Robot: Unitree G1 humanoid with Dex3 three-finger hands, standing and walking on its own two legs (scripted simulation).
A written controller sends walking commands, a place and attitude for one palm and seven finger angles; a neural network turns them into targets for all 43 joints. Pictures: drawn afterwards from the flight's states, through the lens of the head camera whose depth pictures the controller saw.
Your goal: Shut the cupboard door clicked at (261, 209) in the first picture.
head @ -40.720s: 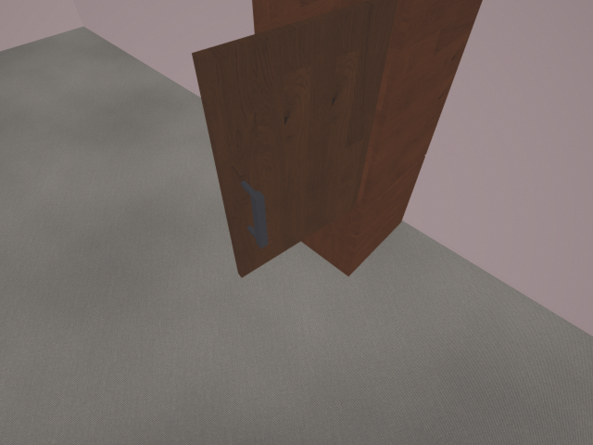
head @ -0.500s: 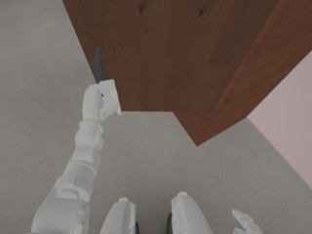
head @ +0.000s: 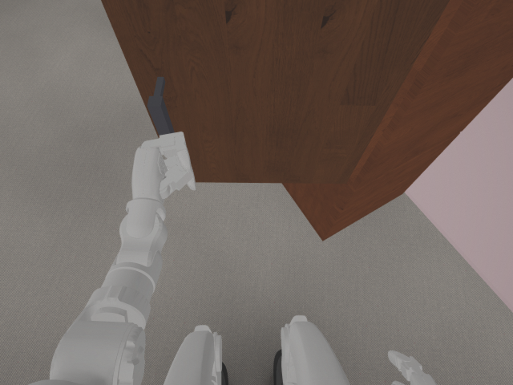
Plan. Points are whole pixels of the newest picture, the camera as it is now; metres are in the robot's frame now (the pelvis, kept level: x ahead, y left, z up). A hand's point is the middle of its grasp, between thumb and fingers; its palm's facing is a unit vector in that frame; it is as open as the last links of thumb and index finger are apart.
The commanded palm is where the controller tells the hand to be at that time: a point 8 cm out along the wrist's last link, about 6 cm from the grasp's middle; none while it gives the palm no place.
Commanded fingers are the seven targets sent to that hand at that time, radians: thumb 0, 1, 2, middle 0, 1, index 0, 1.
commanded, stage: push the door shut along its arc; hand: left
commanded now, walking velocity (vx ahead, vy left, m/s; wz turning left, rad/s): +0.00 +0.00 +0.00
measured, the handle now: (169, 125) +0.53 +0.13 +0.03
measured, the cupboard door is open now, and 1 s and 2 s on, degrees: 60 47 41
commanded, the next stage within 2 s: pull the fist back off the door in 1.34 s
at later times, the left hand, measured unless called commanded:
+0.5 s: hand (194, 140) +0.50 +0.09 +0.03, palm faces -0.18 -0.98 -0.04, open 3.1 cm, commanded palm +0.49 +0.13 +0.03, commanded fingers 0.00 0.90 0.90 -1.30 -1.50 -1.30 -1.50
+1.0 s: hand (214, 116) +0.55 +0.05 +0.03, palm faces -0.32 -0.95 -0.05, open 3.1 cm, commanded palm +0.55 +0.09 +0.03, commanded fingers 0.00 0.90 0.90 -1.30 -1.50 -1.30 -1.50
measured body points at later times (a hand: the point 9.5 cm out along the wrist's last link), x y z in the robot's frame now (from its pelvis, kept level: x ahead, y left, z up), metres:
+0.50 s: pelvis -0.01 +0.01 -0.01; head +0.15 +0.01 +0.41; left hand +0.50 +0.14 +0.03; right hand +0.02 -0.26 -0.14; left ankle +0.03 +0.11 -0.62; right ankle +0.05 -0.10 -0.62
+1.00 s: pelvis -0.01 +0.02 -0.03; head +0.17 +0.02 +0.38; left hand +0.56 +0.11 +0.04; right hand -0.02 -0.24 -0.14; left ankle +0.03 +0.11 -0.62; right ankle +0.05 -0.10 -0.62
